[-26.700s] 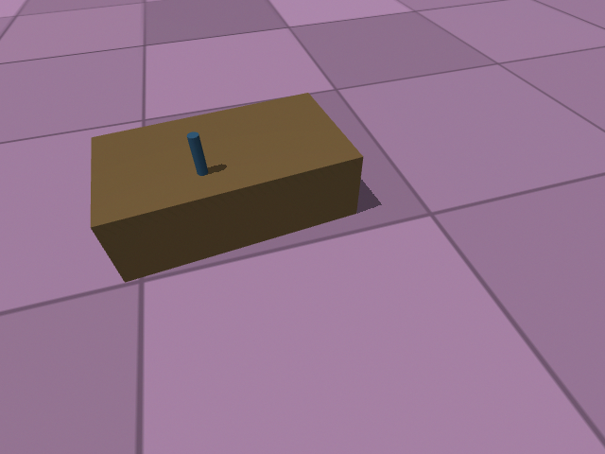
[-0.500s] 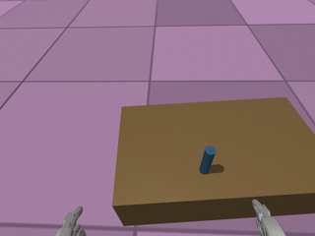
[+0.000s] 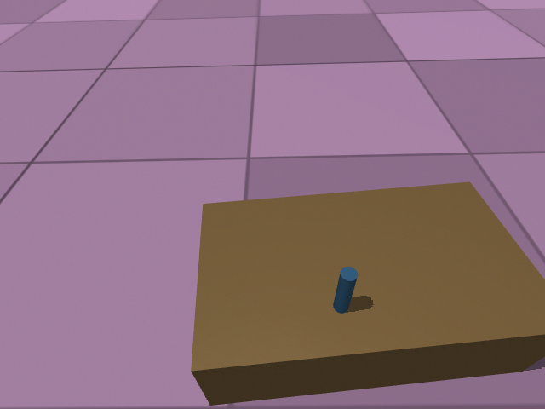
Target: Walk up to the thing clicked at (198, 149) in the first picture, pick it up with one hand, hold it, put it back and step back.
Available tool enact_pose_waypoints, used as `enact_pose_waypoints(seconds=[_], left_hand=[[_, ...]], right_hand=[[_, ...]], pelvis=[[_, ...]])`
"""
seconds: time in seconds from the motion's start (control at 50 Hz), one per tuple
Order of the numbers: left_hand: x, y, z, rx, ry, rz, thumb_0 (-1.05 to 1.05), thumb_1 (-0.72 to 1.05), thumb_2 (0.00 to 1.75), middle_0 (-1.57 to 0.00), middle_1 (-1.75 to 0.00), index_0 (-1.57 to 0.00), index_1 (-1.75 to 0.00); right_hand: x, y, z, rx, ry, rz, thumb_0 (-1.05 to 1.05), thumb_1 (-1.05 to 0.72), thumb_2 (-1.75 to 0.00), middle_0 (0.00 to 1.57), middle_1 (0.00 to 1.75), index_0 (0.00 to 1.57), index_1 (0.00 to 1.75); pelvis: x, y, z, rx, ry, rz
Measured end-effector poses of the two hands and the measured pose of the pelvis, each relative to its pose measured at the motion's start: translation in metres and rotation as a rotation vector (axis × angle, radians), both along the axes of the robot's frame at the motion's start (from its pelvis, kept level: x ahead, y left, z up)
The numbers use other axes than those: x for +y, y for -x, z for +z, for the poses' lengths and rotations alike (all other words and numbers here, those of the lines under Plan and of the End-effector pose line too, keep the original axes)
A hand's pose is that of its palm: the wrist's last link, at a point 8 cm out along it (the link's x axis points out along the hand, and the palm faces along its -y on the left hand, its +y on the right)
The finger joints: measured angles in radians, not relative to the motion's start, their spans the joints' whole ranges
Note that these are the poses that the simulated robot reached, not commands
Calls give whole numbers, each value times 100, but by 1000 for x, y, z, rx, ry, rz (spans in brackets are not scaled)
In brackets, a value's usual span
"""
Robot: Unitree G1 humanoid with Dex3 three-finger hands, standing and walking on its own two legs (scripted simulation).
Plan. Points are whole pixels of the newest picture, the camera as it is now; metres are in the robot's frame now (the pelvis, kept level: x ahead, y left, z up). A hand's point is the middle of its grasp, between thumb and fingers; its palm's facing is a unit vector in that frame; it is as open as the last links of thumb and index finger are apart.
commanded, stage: stand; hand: right
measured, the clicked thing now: (344, 291) +0.52 -0.19 -0.36
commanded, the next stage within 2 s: none
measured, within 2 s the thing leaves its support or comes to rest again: neither
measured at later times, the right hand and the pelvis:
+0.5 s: hand out of the picture +0.03 -0.23 -0.16, palm faces -0.02 +0.95 -0.33, open 8.0 cm; pelvis -0.01 +0.01 +0.01, yaw +0 degrees
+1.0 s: hand out of the picture +0.06 -0.24 -0.15, palm faces -0.02 +0.94 -0.34, open 7.4 cm; pelvis +0.00 +0.01 +0.01, yaw +0 degrees
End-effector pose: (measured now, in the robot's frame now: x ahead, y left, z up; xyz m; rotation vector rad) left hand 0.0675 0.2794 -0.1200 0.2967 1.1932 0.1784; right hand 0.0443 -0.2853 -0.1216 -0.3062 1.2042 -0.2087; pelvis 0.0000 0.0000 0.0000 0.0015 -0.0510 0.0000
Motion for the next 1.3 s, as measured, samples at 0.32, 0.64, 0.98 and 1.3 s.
enact_pose_waypoints(seconds=[0.32, 0.64, 0.98, 1.3], left_hand=[[4, 26, -4, 74, 21, 27, 0, 90, 90, -20, -30, -20, -30], [15, 28, 2, 92, -1, 30, 0, 91, 90, -20, -30, -20, -30], [18, 10, 2, 78, 2, 13, 0, 90, 90, -20, -30, -20, -30], [25, -4, 6, 52, -6, 8, 0, 90, 90, -20, -30, -20, -30]], right_hand=[[0, 20, 4, 70, 5, -14, 0, -30, -74, 20, 28, 19, 28], [9, 7, 1, 68, -17, 1, 0, -88, -90, 21, 30, 20, 30], [4, -9, 8, 59, 3, 0, 0, -91, -90, 20, 30, 20, 30], [5, -17, 10, 53, 5, 1, 0, -91, -90, 20, 30, 20, 30]], pelvis=[[3, 10, 6, -20, 3, 1], [8, 8, 9, -15, 0, 0], [12, -1, 10, -4, 0, -4], [15, -6, 10, 0, 1, 1]])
